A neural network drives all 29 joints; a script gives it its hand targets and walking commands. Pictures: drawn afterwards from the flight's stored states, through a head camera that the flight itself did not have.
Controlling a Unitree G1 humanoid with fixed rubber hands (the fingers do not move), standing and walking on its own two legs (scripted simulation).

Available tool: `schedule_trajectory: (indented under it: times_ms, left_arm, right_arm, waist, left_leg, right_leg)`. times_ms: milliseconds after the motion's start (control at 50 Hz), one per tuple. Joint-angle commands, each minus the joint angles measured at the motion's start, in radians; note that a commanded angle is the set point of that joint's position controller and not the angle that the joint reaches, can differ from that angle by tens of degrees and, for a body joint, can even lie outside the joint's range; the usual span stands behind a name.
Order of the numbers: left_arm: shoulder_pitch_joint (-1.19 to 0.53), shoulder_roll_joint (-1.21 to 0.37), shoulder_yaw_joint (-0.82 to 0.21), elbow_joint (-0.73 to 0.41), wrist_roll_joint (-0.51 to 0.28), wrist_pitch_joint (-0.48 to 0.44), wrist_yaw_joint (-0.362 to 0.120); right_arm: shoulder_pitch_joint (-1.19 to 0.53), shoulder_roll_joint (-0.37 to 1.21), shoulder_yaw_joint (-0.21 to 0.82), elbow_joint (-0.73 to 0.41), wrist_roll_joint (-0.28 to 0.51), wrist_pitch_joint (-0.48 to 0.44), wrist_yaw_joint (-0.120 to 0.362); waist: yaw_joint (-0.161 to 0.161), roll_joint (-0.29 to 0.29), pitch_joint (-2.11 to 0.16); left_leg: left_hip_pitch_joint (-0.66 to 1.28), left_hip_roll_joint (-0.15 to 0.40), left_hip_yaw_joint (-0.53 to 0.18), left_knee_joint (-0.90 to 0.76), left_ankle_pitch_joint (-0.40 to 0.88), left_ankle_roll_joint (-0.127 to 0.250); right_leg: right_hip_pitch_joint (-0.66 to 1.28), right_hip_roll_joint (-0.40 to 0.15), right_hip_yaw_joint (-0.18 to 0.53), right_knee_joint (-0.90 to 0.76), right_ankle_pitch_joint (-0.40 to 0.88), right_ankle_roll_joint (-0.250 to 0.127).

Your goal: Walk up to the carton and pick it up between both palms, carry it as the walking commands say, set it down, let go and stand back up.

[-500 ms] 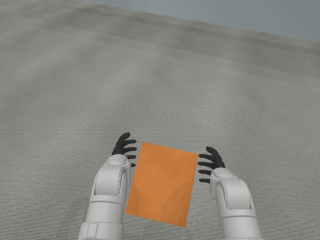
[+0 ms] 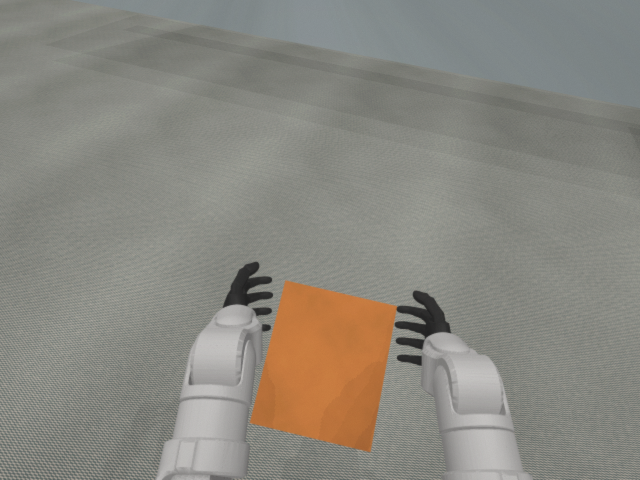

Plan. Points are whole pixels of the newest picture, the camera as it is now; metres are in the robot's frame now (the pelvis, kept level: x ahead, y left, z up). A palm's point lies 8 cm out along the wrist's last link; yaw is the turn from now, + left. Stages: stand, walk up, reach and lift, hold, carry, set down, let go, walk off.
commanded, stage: carry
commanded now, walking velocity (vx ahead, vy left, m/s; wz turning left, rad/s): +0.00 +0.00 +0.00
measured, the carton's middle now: (324, 357) +0.35 +0.01 -0.07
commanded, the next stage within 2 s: hold in 0.08 s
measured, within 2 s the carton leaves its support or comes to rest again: neither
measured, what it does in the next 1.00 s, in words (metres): stands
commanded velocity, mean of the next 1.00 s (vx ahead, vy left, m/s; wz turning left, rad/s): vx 0.00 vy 0.00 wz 0.00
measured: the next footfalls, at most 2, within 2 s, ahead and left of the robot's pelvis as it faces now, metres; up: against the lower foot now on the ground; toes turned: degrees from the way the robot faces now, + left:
none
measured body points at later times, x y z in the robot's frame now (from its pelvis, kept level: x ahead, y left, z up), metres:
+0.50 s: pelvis +0.01 +0.00 +0.01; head -0.05 +0.02 +0.45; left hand +0.34 +0.14 +0.09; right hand +0.34 -0.11 +0.07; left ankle +0.08 +0.08 -0.73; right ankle +0.06 -0.12 -0.73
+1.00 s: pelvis +0.02 +0.02 +0.01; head -0.04 +0.00 +0.45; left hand +0.35 +0.12 +0.05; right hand +0.32 -0.12 +0.01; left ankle +0.08 +0.08 -0.73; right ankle +0.06 -0.12 -0.73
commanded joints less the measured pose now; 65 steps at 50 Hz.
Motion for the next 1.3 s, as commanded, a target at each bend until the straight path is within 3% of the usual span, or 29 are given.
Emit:
schedule_trajectory:
  times_ms: [0, 60, 80, 100, 120, 160, 200, 260, 380, 500, 700, 720, 740, 760, 780, 800, 820, 840, 920, 980, 1080, 1120, 1180, 1280]
  left_arm:
    - [-0.389, -0.753, -0.442, -0.041, -0.261, -0.011, -0.207]
    - [-0.393, -0.757, -0.447, -0.041, -0.265, -0.016, -0.212]
    - [-0.457, -0.742, -0.370, 0.183, -0.261, -0.045, -0.233]
    - [-0.502, -0.752, -0.392, 0.112, -0.274, -0.074, -0.234]
    - [-0.488, -0.782, -0.417, 0.107, -0.278, -0.081, -0.236]
    - [-0.526, -0.873, -0.474, 0.124, -0.304, -0.106, -0.272]
    - [-0.620, -0.924, -0.444, 0.136, -0.292, -0.133, -0.290]
    - [-0.658, -0.951, -0.420, 0.135, -0.282, -0.141, -0.300]
    - [-0.629, -0.973, -0.309, 0.301, -0.236, -0.109, -0.286]
    - [-0.661, -0.985, -0.199, 0.410, -0.196, -0.092, -0.262]
    - [-0.745, -1.012, -0.170, 0.455, -0.181, -0.144, -0.244]
    - [-0.582, -1.286, -0.312, 0.528, -0.114, -0.125, -0.267]
    - [-0.571, -1.239, -0.271, 0.538, -0.092, -0.161, -0.295]
    - [-0.594, -1.219, -0.249, 0.572, -0.075, -0.190, -0.308]
    - [-0.573, -1.175, -0.166, 0.630, -0.031, -0.214, -0.308]
    - [-0.579, -1.160, -0.154, 0.618, -0.028, -0.236, -0.300]
    - [-0.543, -1.145, -0.125, 0.642, -0.020, -0.258, -0.290]
    - [-0.527, -1.141, -0.111, 0.676, -0.024, -0.279, -0.284]
    - [-0.432, -1.119, -0.023, 0.766, 0.012, -0.366, -0.272]
    - [-0.413, -1.109, -0.014, 0.792, 0.026, -0.419, -0.261]
    - [-0.486, -1.099, -0.082, 0.729, 0.030, -0.483, -0.276]
    - [-0.523, -1.083, -0.081, 0.718, 0.047, -0.497, -0.286]
    - [-0.588, -1.069, -0.088, 0.684, 0.063, -0.513, -0.299]
    - [-0.611, -1.010, -0.061, 0.693, 0.087, -0.552, -0.310]
  right_arm:
    - [-0.509, 0.858, 0.441, -0.171, 0.253, -0.077, 0.209]
    - [-0.512, 0.863, 0.443, -0.178, 0.249, -0.084, 0.209]
    - [-0.695, 0.843, 0.296, 0.129, 0.176, -0.083, 0.218]
    - [-0.654, 0.842, 0.279, 0.169, 0.161, -0.102, 0.222]
    - [-0.643, 0.863, 0.275, 0.170, 0.148, -0.115, 0.228]
    - [-0.779, 0.940, 0.357, 0.072, 0.183, -0.147, 0.261]
    - [-0.876, 0.974, 0.336, 0.121, 0.169, -0.169, 0.289]
    - [-0.874, 0.996, 0.298, 0.189, 0.137, -0.174, 0.299]
    - [-0.906, 0.951, 0.175, 0.342, 0.054, -0.160, 0.315]
    - [-0.947, 0.876, 0.065, 0.423, -0.014, -0.172, 0.329]
    - [-1.018, 0.806, 0.045, 0.351, -0.024, -0.241, 0.342]
    - [-0.794, 0.788, -0.022, 0.493, -0.083, -0.293, 0.325]
    - [-0.786, 0.826, 0.005, 0.473, -0.064, -0.324, 0.318]
    - [-0.816, 0.824, -0.006, 0.467, -0.071, -0.343, 0.319]
    - [-0.889, 0.841, 0.004, 0.469, -0.054, -0.357, 0.327]
    - [-0.913, 0.847, 0.024, 0.438, -0.038, -0.373, 0.333]
    - [-0.937, 0.862, 0.045, 0.427, -0.023, -0.385, 0.338]
    - [-0.952, 0.857, 0.061, 0.415, -0.018, -0.401, 0.339]
    - [-0.997, 0.864, 0.152, 0.376, 0.013, -0.460, 0.343]
    - [-0.966, 0.854, 0.176, 0.411, 0.019, -0.505, 0.346]
    - [-0.883, 0.914, 0.184, 0.485, 0.025, -0.571, 0.337]
    - [-0.859, 0.929, 0.156, 0.529, 0.007, -0.593, 0.332]
    - [-0.820, 0.934, 0.087, 0.583, -0.044, -0.619, 0.323]
    - [-0.815, 0.926, 0.035, 0.606, -0.095, -0.657, 0.288]
  waist:
    - [0.005, 0.076, -0.286]
    - [0.004, 0.058, -0.298]
    - [0.068, 0.090, -0.322]
    - [0.042, 0.060, -0.355]
    - [0.032, 0.043, -0.366]
    - [0.040, 0.025, -0.270]
    - [0.040, 0.032, -0.247]
    - [0.024, 0.024, -0.225]
    - [0.048, 0.043, -0.207]
    - [0.070, 0.059, -0.098]
    - [0.062, 0.130, -0.084]
    - [-0.269, 0.239, -0.204]
    - [-0.187, 0.203, -0.171]
    - [-0.209, 0.169, -0.160]
    - [-0.140, 0.139, -0.130]
    - [-0.146, 0.121, -0.137]
    - [-0.100, 0.096, -0.128]
    - [-0.099, 0.067, -0.116]
    - [-0.022, -0.077, -0.124]
    - [-0.012, -0.081, -0.113]
    - [-0.013, 0.029, -0.139]
    - [-0.004, 0.068, -0.132]
    - [-0.021, 0.109, -0.142]
    - [-0.033, 0.096, -0.204]
  left_leg:
    - [0.142, 0.133, -0.161, -0.150, -0.152, 0.003]
    - [0.153, 0.127, -0.150, -0.134, -0.131, 0.002]
    - [0.284, 0.052, -0.212, -0.089, -0.052, 0.005]
    - [0.337, 0.036, -0.208, -0.083, -0.026, 0.009]
    - [0.355, 0.036, -0.212, -0.084, 0.002, 0.007]
    - [0.298, 0.069, -0.216, -0.090, -0.017, -0.001]
    - [0.298, 0.064, -0.204, -0.101, -0.039, -0.011]
    - [0.301, 0.037, -0.205, -0.095, -0.054, -0.011]
    - [0.337, -0.019, -0.215, -0.137, -0.077, -0.021]
    - [0.386, -0.049, -0.261, -0.188, -0.078, -0.042]
    - [0.497, -0.011, -0.395, -0.248, -0.106, -0.077]
    - [0.643, 0.035, -0.415, -0.262, -0.072, -0.111]
    - [0.565, 0.036, -0.405, -0.251, -0.055, -0.123]
    - [0.553, 0.028, -0.396, -0.241, -0.073, -0.120]
    - [0.562, 0.010, -0.367, -0.228, -0.133, -0.109]
    - [0.578, 0.001, -0.363, -0.216, -0.165, -0.094]
    - [0.562, -0.002, -0.369, -0.216, -0.199, -0.079]
    - [0.521, -0.004, -0.375, -0.206, -0.182, -0.074]
    - [0.495, 0.008, -0.375, -0.158, -0.041, -0.065]
    - [0.485, 0.009, -0.362, -0.124, 0.001, -0.052]
    - [0.455, -0.018, -0.310, -0.054, 0.006, -0.029]
    - [0.417, -0.032, -0.294, -0.029, -0.032, -0.025]
    - [0.371, -0.052, -0.277, 0.005, -0.101, -0.029]
    - [0.249, -0.077, -0.262, 0.067, -0.116, -0.027]
  right_leg:
    - [0.067, -0.054, 0.090, -0.081, -0.103, -0.046]
    - [0.065, -0.065, 0.103, -0.093, -0.103, -0.048]
    - [0.155, -0.027, 0.194, -0.126, -0.069, -0.081]
    - [0.219, -0.029, 0.215, -0.148, -0.013, -0.078]
    - [0.255, -0.038, 0.208, -0.150, 0.023, -0.076]
    - [0.198, -0.052, 0.196, -0.135, -0.041, -0.074]
    - [0.168, -0.035, 0.199, -0.159, -0.059, -0.077]
    - [0.216, -0.027, 0.190, -0.174, -0.046, -0.081]
    - [0.277, 0.005, 0.196, -0.214, -0.043, -0.081]
    - [0.293, 0.021, 0.184, -0.249, -0.047, -0.076]
    - [0.256, 0.029, 0.178, -0.243, -0.030, -0.106]
    - [0.294, 0.104, 0.183, -0.178, 0.034, -0.062]
    - [0.350, 0.082, 0.212, -0.198, 0.032, -0.069]
    - [0.331, 0.075, 0.205, -0.201, 0.024, -0.066]
    - [0.278, 0.060, 0.202, -0.205, -0.028, -0.061]
    - [0.240, 0.054, 0.200, -0.191, -0.035, -0.060]
    - [0.215, 0.054, 0.198, -0.173, -0.057, -0.055]
    - [0.215, 0.053, 0.198, -0.156, -0.043, -0.051]
    - [0.165, 0.038, 0.187, -0.148, -0.017, -0.028]
    - [0.094, 0.045, 0.195, -0.133, -0.004, -0.031]
    - [-0.012, 0.054, 0.210, -0.104, -0.021, -0.058]
    - [-0.062, 0.056, 0.212, -0.088, -0.070, -0.067]
    - [-0.141, 0.064, 0.212, -0.062, -0.150, -0.074]
    - [-0.179, 0.072, 0.221, -0.023, -0.187, -0.057]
